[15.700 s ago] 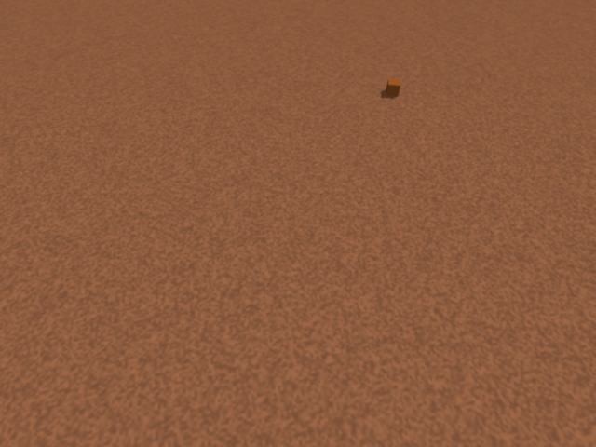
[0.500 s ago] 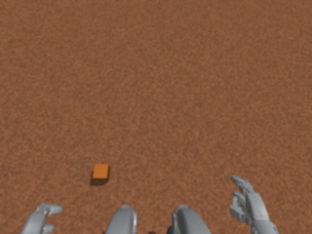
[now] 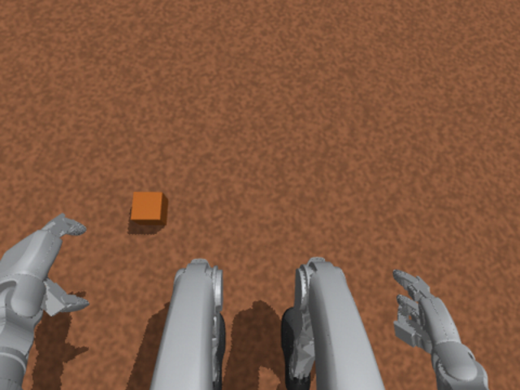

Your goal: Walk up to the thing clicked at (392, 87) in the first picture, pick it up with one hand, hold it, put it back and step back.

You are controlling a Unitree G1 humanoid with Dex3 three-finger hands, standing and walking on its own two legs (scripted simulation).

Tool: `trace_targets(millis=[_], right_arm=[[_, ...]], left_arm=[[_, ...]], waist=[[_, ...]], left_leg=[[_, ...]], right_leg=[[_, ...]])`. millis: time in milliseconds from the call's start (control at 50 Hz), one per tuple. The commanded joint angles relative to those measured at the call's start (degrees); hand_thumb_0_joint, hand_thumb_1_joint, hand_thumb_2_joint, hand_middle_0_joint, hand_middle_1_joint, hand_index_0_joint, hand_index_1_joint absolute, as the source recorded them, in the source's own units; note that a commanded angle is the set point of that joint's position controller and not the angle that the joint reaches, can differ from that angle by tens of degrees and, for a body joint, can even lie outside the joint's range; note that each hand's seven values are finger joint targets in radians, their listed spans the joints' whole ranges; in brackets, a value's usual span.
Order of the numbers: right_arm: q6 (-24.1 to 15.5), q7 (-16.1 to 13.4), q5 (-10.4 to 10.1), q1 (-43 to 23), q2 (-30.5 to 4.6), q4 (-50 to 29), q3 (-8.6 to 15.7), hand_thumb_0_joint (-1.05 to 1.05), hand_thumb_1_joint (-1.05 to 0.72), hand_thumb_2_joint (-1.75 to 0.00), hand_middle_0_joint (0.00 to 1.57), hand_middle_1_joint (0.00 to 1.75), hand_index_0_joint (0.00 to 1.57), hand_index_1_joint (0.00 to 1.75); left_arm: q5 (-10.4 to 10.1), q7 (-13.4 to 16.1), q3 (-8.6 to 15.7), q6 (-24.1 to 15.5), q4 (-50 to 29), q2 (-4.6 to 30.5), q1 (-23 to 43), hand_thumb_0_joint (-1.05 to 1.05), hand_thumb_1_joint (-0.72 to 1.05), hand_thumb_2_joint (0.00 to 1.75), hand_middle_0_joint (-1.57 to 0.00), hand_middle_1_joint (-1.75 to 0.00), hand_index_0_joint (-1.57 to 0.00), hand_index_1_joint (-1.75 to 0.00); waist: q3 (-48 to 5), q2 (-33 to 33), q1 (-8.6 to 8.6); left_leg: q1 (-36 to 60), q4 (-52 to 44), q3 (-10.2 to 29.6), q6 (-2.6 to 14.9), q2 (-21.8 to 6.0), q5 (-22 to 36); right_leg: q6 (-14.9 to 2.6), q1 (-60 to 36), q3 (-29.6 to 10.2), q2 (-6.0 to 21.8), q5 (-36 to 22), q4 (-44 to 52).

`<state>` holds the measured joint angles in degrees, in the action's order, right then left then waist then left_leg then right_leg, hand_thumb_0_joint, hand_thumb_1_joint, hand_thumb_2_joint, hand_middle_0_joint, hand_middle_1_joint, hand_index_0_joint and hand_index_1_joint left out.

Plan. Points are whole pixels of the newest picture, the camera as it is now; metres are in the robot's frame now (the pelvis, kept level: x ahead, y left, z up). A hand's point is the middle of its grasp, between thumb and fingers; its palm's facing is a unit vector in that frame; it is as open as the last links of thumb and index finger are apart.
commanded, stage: rise first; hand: left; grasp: from above
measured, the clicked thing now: (150, 209) +0.47 +0.28 -0.46
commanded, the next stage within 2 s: approach in 1.54 s
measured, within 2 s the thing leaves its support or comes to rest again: neither
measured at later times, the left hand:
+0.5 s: hand (88, 239) +0.35 +0.34 -0.26, palm faces -0.49 -0.18 -0.85, open 12.7 cm
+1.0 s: hand (100, 226) +0.39 +0.35 -0.31, palm faces -0.48 -0.06 -0.88, open 12.6 cm
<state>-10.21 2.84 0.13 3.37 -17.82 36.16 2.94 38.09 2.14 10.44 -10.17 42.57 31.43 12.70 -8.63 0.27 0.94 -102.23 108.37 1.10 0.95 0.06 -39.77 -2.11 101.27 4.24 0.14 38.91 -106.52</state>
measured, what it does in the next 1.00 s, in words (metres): lowers itself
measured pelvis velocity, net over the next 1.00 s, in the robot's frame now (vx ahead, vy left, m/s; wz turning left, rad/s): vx -0.02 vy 0.01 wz -0.09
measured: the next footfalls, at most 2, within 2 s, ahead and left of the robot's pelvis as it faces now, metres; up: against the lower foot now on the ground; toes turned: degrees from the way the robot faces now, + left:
none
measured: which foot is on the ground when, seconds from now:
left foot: down 0.00-1.00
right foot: down 0.00-1.00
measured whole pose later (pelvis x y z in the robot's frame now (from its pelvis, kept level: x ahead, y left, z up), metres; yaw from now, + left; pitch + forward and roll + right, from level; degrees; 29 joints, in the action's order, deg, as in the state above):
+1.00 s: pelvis -0.02 +0.01 -0.15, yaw -5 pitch +34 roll -8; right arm -0.4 8.4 8.3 3.3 -16.4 42.7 0.0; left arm 74.5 19.8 13.0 -26.9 75.3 48.5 44.0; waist -2.8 -2.1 7.0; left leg -130.2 136.3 4.5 2.6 -0.3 -40.2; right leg -1.8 126.5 8.6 0.9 38.2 -130.8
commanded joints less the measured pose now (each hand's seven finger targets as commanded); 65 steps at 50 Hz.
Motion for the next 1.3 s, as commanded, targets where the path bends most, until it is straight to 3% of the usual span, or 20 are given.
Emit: trace_targets(millis=[0,40,100,180,360,440,540,580,700,800,860,900,920,960,980,1060,1080,1160,1220,1280], right_arm=[[-1.07,0.17,0.09,7.83,-9.77,-1.89,4.15,0.0,-0.95,-0.91,0.2,0.3,0.2,0.3],[-0.63,0.19,0.43,8.72,-10.01,-1.21,4.55,0.0,-0.96,-0.92,0.2,0.3,0.2,0.3],[-0.14,0.47,0.9,9.45,-9.91,0.26,4.24,0.0,-0.95,-0.91,0.2,0.3,0.2,0.3],[1.05,0.84,1.56,8.78,-10.38,1.46,3.94,0.0,-0.89,-0.9,0.2,0.3,0.2,0.3],[3.61,1.69,3.28,9.16,-11.12,3.84,3.0,0.0,-0.89,-0.9,0.2,0.3,0.2,0.3],[4.61,2.4,3.91,9.4,-11.91,4.4,2.97,0.0,-0.9,-0.9,0.2,0.3,0.2,0.3],[6.24,3.3,4.69,10.35,-12.69,4.88,3.14,0.0,-0.9,-0.9,0.2,0.3,0.2,0.3],[6.94,3.74,4.97,10.32,-13.0,5.14,3.11,0.0,-0.9,-0.9,0.2,0.3,0.2,0.3],[8.56,4.71,6.21,11.21,-12.72,5.24,2.83,0.0,-0.9,-0.9,0.2,0.3,0.2,0.3],[9.41,4.84,7.27,11.88,-12.49,5.4,2.33,0.0,-0.91,-0.9,0.2,0.3,0.2,0.3],[9.6,4.71,7.78,10.8,-11.69,5.23,1.79,0.0,-0.91,-0.91,0.2,0.3,0.2,0.3],[9.73,4.68,8.06,10.92,-11.56,6.09,1.34,0.0,-0.91,-0.9,0.2,0.3,0.2,0.3],[9.77,4.64,8.18,10.65,-12.06,5.45,1.59,0.0,-0.91,-0.9,0.2,0.3,0.2,0.3],[9.98,4.61,8.35,10.82,-12.27,5.7,1.48,0.0,-0.91,-0.9,0.2,0.3,0.2,0.3],[10.1,4.72,8.51,11.28,-11.96,6.07,1.13,0.0,-0.91,-0.9,0.2,0.3,0.2,0.3],[10.34,4.86,8.74,11.01,-12.68,5.84,1.52,0.0,-0.91,-0.9,0.2,0.3,0.2,0.3],[10.4,4.88,8.9,10.75,-12.33,6.11,1.47,0.0,-0.91,-0.9,0.2,0.3,0.2,0.3],[10.57,4.94,8.96,10.74,-12.73,6.23,1.48,0.0,-0.9,-0.9,0.2,0.3,0.2,0.3],[10.52,5.17,9.33,11.1,-12.86,6.58,1.12,0.0,-0.9,-0.9,0.2,0.3,0.2,0.3],[10.42,5.13,9.35,11.07,-12.54,6.82,0.82,0.0,-0.9,-0.9,0.2,0.3,0.2,0.3]], left_arm=[[4.56,1.49,5.58,-4.41,-0.92,18.77,9.45,0.0,-0.35,0.8,-0.32,-0.82,-0.31,-0.82],[6.64,1.79,5.99,-6.19,-2.42,21.99,16.2,0.0,-0.35,0.8,-0.33,-0.81,-0.32,-0.82],[9.64,3.11,6.53,-8.55,2.53,23.99,19.24,0.0,-0.34,0.8,-0.33,-0.77,-0.32,-0.79],[13.54,5.22,8.73,-11.25,6.66,29.28,24.38,0.0,-0.28,0.8,-0.3,-0.79,-0.3,-0.78],[21.25,9.84,6.57,-14.18,13.8,31.05,32.34,0.0,-0.27,0.81,-0.28,-0.77,-0.28,-0.77],[24.19,11.6,5.03,-14.71,16.13,30.41,35.08,0.0,-0.28,0.8,-0.27,-0.78,-0.28,-0.77],[27.38,13.99,4.38,-15.02,16.01,31.25,39.27,0.0,-0.28,0.79,-0.29,-0.75,-0.29,-0.75],[28.54,14.97,4.14,-14.88,18.69,30.77,38.13,0.0,-0.25,0.77,-0.3,-0.75,-0.31,-0.75],[30.87,17.08,4.08,-14.99,20.26,31.5,41.16,0.0,-0.25,0.77,-0.28,-0.79,-0.3,-0.78],[33.18,18.64,6.21,-15.85,22.37,35.38,42.81,0.0,-0.26,0.78,-0.3,-0.79,-0.3,-0.78],[33.8,19.44,5.02,-16.64,23.68,34.5,44.16,0.0,-0.27,0.77,-0.3,-0.79,-0.3,-0.79],[34.57,19.55,4.65,-16.82,25.86,34.34,43.5,0.0,-0.26,0.77,-0.3,-0.79,-0.31,-0.78],[35.02,19.74,5.82,-17.14,25.31,36.35,43.93,0.0,-0.26,0.76,-0.3,-0.79,-0.31,-0.78],[35.5,19.99,6.31,-17.24,26.97,36.57,42.54,0.0,-0.27,0.78,-0.29,-0.78,-0.3,-0.78],[36.11,19.96,5.02,-17.3,26.98,35.81,43.03,0.0,-0.29,0.79,-0.29,-0.79,-0.29,-0.79],[36.44,20.7,6.63,-17.67,25.49,37.51,43.32,0.0,-0.28,0.78,-0.29,-0.8,-0.3,-0.79],[36.6,20.9,5.6,-17.82,25.56,36.57,43.93,0.0,-0.28,0.78,-0.28,-0.81,-0.3,-0.8],[37.37,21.81,6.77,-18.22,25.57,38.1,43.94,0.0,-0.26,0.77,-0.29,-0.79,-0.31,-0.78],[37.65,22.37,6.26,-18.29,26.79,37.56,44.45,0.0,-0.28,0.78,-0.29,-0.8,-0.3,-0.79],[38.0,23.07,6.48,-17.94,28.81,37.43,44.19,0.0,-0.29,0.79,-0.28,-0.8,-0.29,-0.8]], waist=[[-36.16,2.61,-1.13],[-38.92,2.86,-0.48],[-37.2,0.08,0.09],[-35.14,3.19,-0.87],[-30.58,8.22,1.39],[-30.46,12.76,1.84],[-33.15,16.14,2.57],[-32.51,15.81,2.85],[-33.15,14.48,3.65],[-34.19,12.36,4.6],[-33.33,10.67,4.98],[-32.33,10.37,4.87],[-32.98,10.93,5.09],[-33.13,10.95,4.64],[-32.55,12.63,4.8],[-34.08,14.19,4.56],[-33.23,14.81,4.73],[-33.47,14.45,5.0],[-32.44,15.66,5.5],[-31.53,14.17,5.46]], left_leg=[[16.91,-5.96,-0.04,1.06,1.6,18.5],[14.36,-3.46,-0.59,1.25,1.48,16.22],[7.97,-0.89,-1.07,1.56,1.61,11.35],[4.38,0.63,-0.78,1.53,1.6,4.26],[2.79,2.9,1.89,1.7,1.3,-0.81],[6.13,2.14,4.74,0.67,0.7,0.97],[10.55,3.89,6.77,-0.24,0.58,8.28],[11.86,4.43,7.79,-0.55,0.49,10.69],[10.59,7.68,6.31,-0.01,0.7,12.84],[6.25,11.22,3.41,1.08,1.36,12.61],[1.84,12.88,1.89,1.73,1.71,10.6],[1.0,13.56,1.88,1.93,1.79,10.24],[1.04,14.01,1.87,1.92,1.67,11.12],[2.16,13.61,2.66,1.73,1.57,11.0],[2.91,13.61,2.55,1.62,1.58,11.71],[5.66,13.26,3.93,1.21,1.18,13.09],[4.31,13.61,3.52,1.28,1.22,12.0],[5.05,13.95,4.47,1.22,0.92,13.06],[5.68,14.22,5.01,1.07,0.71,14.19],[4.24,14.6,4.37,1.31,0.93,12.12]], right_leg=[[0.15,-15.34,-2.5,-1.27,-15.99,7.9],[0.47,-15.08,-2.71,-1.17,-14.82,6.81],[0.85,-14.07,-2.58,-1.39,-10.89,5.75],[0.49,-7.64,-1.69,-1.76,-2.25,3.25],[0.18,3.3,1.49,-1.6,-0.21,-2.71],[-0.18,8.94,3.27,-1.42,-3.17,-7.06],[-0.12,12.41,3.61,-0.81,-7.2,-10.15],[-0.06,14.35,3.87,-0.71,-7.7,-10.96],[0.04,13.34,3.25,-0.53,-8.79,-11.03],[0.13,9.0,2.8,-1.29,-10.4,-10.6],[0.27,7.61,2.33,-1.57,-9.77,-10.16],[0.23,8.31,2.34,-1.7,-9.11,-10.64],[0.28,8.01,2.6,-1.75,-9.94,-10.94],[0.06,9.15,2.96,-1.81,-9.26,-11.81],[0.04,9.29,3.1,-1.83,-9.78,-11.77],[-0.09,11.24,3.68,-1.95,-10.29,-13.17],[-0.04,11.44,3.63,-2.06,-9.66,-13.27],[-0.04,12.59,3.87,-2.09,-10.22,-14.23],[0.05,14.07,4.18,-2.01,-10.74,-15.04],[-0.04,14.24,4.05,-2.14,-9.5,-14.23]])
